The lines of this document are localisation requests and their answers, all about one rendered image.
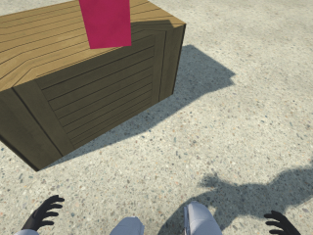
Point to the carton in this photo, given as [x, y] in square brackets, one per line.
[107, 22]

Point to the robot right thigh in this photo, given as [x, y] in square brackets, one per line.
[199, 220]

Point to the right robot shin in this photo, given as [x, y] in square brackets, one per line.
[188, 230]

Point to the pedestal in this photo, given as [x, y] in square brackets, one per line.
[57, 94]

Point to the right robot hand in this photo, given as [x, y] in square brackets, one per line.
[288, 228]

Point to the left robot hand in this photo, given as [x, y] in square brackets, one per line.
[35, 221]

